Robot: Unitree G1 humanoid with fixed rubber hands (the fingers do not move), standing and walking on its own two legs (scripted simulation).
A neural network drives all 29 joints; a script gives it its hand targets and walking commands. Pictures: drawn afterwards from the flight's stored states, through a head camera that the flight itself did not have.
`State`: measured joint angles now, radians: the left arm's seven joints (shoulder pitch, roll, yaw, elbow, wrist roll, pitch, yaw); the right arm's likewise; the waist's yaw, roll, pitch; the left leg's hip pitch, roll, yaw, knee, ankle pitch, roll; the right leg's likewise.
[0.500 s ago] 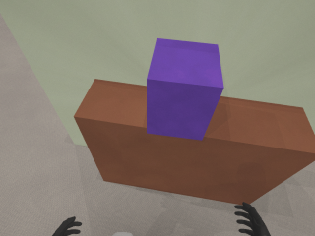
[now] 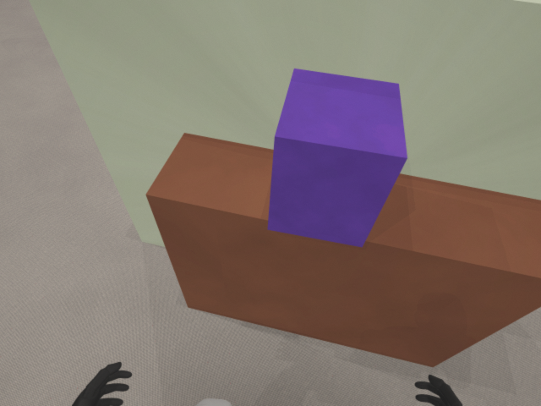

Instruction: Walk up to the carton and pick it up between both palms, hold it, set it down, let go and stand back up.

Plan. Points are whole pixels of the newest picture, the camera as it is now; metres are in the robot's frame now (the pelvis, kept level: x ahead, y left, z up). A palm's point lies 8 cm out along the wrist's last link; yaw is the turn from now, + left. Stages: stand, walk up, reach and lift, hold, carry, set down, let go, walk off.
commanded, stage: walk up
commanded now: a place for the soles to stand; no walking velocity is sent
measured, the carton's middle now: (329, 160) +0.55 -0.09 +0.02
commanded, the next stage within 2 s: none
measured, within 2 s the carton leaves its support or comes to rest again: neither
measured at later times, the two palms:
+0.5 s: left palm (94, 386) +0.15 +0.27 -0.10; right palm out of the picture +0.11 -0.27 -0.08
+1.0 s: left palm (149, 288) +0.31 +0.23 -0.09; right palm (443, 311) +0.30 -0.29 -0.08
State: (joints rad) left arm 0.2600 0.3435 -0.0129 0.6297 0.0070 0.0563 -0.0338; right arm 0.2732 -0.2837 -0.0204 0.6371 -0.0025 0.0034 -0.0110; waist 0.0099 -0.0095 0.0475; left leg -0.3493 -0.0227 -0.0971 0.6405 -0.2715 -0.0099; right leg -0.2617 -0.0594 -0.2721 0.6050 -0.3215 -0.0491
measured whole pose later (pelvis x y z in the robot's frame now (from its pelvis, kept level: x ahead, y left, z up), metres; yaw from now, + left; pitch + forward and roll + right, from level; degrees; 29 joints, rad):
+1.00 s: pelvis +0.17 -0.03 +0.00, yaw -7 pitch -1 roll +0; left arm 0.28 0.31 0.02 0.63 0.00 0.01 -0.02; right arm 0.20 -0.28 0.00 0.59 0.00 0.01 0.01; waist 0.02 0.00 0.06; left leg -0.22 0.04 0.06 0.66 -0.41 -0.01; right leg -0.38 0.00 0.03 0.64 -0.24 0.02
